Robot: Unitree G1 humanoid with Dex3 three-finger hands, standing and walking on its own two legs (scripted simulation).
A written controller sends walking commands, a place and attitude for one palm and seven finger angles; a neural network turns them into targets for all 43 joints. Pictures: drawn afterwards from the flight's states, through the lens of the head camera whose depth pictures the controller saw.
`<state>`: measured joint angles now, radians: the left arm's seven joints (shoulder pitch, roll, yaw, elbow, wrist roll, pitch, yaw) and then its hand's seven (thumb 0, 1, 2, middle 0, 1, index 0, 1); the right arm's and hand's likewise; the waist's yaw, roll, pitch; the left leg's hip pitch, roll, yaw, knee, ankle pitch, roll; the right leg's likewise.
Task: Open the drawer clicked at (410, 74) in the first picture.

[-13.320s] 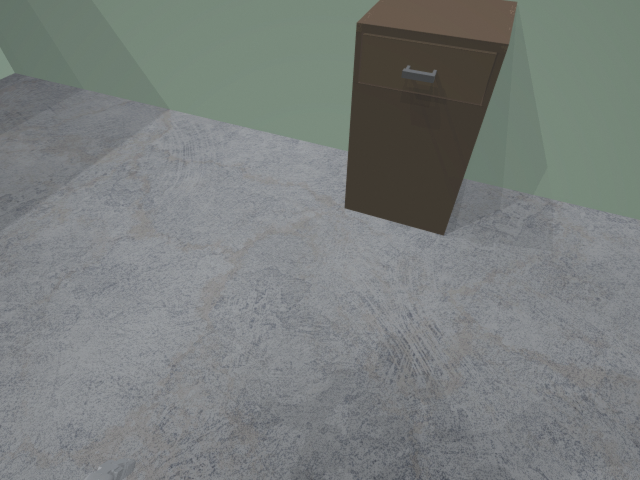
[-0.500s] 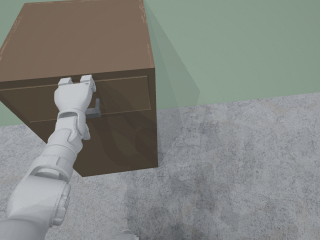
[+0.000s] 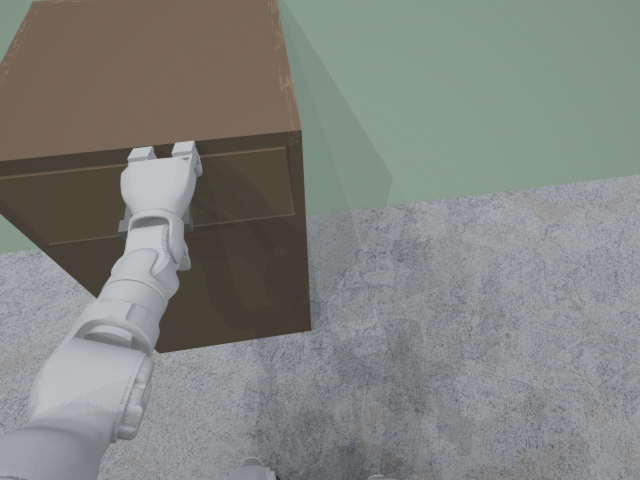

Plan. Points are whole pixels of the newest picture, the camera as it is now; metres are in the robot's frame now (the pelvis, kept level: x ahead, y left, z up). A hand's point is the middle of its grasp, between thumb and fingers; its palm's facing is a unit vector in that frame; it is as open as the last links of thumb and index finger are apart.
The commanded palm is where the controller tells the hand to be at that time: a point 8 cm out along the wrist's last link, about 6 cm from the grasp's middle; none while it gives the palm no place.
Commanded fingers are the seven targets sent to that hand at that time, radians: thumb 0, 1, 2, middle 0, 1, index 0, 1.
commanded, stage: move the hooked fingers above the handle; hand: left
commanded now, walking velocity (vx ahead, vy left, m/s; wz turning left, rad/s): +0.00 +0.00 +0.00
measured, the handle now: (157, 215) +0.52 +0.22 -0.03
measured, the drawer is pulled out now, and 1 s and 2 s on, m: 0.00 0.00 0.00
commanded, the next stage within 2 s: lower the fingers behind the handle in 0.74 s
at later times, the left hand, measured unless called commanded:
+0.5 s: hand (146, 224) +0.47 +0.21 +0.02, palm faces -0.04 -0.07 -1.00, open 13.8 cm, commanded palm +0.47 +0.21 +0.09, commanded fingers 0.00 -0.50 0.30 -0.30 -1.20 -0.30 -1.20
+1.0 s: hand (157, 219) +0.47 +0.20 +0.02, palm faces -0.09 -0.04 -1.00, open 13.8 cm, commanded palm +0.46 +0.19 +0.07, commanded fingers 0.00 -0.50 0.30 -0.30 -1.20 -0.30 -1.20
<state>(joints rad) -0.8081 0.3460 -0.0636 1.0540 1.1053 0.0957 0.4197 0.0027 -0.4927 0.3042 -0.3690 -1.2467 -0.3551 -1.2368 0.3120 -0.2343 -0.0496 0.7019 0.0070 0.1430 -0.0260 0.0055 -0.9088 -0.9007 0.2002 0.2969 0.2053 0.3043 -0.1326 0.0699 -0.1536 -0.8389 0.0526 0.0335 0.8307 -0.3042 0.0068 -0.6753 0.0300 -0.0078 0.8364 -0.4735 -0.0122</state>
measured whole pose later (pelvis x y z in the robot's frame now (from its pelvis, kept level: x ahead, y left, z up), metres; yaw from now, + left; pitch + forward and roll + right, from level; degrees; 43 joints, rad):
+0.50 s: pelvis +0.00 +0.00 +0.00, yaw +1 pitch +19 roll -2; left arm -0.75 0.44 -0.08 0.98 1.05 -0.03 0.32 0.00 -0.49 0.30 -0.32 -1.20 -0.33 -1.20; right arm 0.38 -0.25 -0.09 0.73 0.00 0.11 -0.04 0.01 -0.91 -0.90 0.20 0.30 0.21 0.30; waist -0.11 0.05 -0.15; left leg -0.88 0.05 0.00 0.86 -0.32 0.01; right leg -0.69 0.03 -0.04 0.84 -0.48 -0.01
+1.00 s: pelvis -0.01 +0.01 +0.00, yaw +1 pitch +18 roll -2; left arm -0.86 0.39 -0.12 1.10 1.05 0.06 0.30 0.00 -0.49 0.30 -0.32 -1.20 -0.32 -1.20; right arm 0.36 -0.23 -0.06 0.71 0.00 0.10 -0.02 0.00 -0.91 -0.90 0.20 0.30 0.21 0.30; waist -0.13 0.06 -0.15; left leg -0.88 0.04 0.01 0.86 -0.30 0.02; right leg -0.69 0.02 -0.03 0.84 -0.47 0.00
